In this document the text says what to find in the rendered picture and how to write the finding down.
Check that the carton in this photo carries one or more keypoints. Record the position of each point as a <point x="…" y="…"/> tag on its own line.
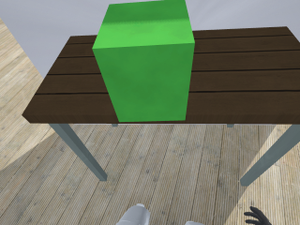
<point x="144" y="51"/>

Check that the robot left thigh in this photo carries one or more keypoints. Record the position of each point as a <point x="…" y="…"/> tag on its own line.
<point x="135" y="215"/>

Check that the table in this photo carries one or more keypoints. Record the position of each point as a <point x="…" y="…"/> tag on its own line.
<point x="240" y="76"/>

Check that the robot right hand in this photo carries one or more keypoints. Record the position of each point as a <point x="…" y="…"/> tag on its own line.
<point x="258" y="214"/>

